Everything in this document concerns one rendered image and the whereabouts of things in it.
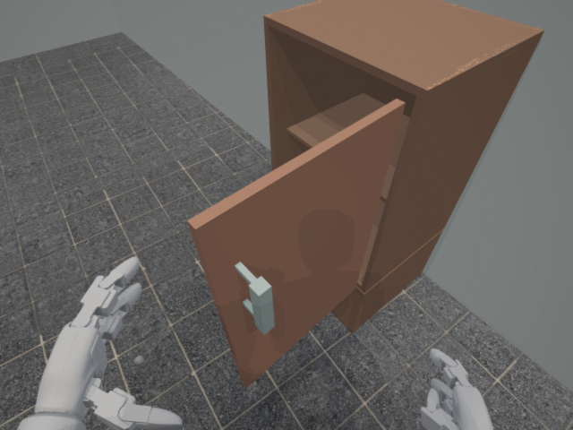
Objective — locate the left robot hand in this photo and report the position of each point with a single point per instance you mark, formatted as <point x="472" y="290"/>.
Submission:
<point x="67" y="384"/>

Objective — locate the cupboard door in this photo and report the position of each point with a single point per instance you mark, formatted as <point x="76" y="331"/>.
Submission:
<point x="304" y="227"/>

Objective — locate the robot left forearm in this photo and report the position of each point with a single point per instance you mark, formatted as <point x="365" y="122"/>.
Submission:
<point x="51" y="421"/>

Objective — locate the handle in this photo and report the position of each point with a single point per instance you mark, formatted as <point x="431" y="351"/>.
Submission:
<point x="261" y="307"/>

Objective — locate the right robot hand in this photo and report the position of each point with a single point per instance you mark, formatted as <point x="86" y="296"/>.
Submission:
<point x="464" y="406"/>

